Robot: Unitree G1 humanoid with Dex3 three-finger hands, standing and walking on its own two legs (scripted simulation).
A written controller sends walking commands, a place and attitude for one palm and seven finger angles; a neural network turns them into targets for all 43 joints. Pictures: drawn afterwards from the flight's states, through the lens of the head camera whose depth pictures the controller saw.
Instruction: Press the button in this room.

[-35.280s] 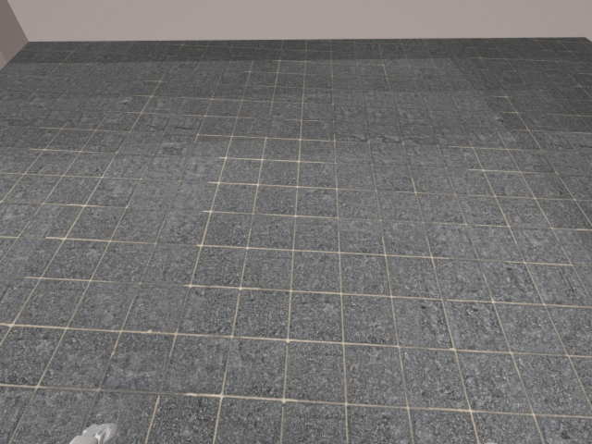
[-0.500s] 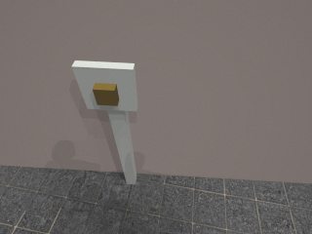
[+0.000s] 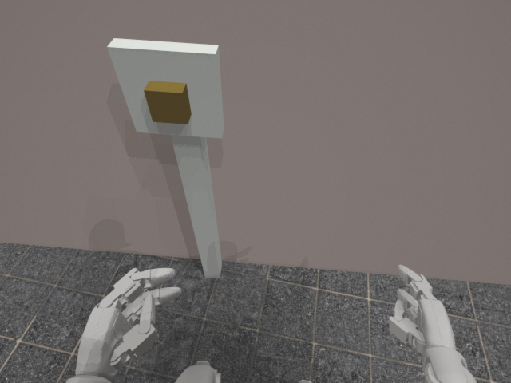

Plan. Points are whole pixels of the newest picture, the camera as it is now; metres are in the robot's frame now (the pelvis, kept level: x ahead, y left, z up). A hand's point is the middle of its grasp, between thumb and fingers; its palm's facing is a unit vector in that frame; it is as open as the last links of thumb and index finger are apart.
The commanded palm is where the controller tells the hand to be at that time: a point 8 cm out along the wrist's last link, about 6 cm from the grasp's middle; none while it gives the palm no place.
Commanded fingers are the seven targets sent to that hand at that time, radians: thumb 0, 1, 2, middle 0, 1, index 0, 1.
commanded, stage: raise the hand and make a fist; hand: left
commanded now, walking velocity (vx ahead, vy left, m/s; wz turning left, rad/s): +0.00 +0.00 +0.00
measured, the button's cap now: (169, 101) +0.53 +0.20 +0.15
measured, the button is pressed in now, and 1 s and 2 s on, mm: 0 0 0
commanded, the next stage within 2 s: aim a knuckle at the button in 1.56 s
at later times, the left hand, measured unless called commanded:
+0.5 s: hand (112, 301) +0.20 +0.20 +0.08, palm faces +0.02 -1.00 -0.05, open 3.1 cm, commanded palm +0.17 +0.26 +0.09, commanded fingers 0.00 0.90 0.90 -1.30 -1.50 -1.30 -1.50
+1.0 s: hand (77, 264) +0.23 +0.24 +0.12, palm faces +0.03 -1.00 -0.05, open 3.1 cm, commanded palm +0.20 +0.30 +0.13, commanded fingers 0.00 0.90 0.90 -1.30 -1.50 -1.30 -1.50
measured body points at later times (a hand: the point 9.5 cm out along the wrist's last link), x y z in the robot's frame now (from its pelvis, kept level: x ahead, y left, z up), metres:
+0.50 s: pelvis -0.01 +0.02 +0.02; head +0.04 +0.02 +0.47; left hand +0.20 +0.26 +0.08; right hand +0.13 -0.23 -0.07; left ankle +0.03 +0.13 -0.67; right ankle -0.01 -0.08 -0.67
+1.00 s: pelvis +0.01 +0.04 +0.04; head +0.03 +0.04 +0.49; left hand +0.22 +0.29 +0.13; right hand +0.21 -0.17 -0.03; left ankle +0.03 +0.13 -0.67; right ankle -0.01 -0.08 -0.67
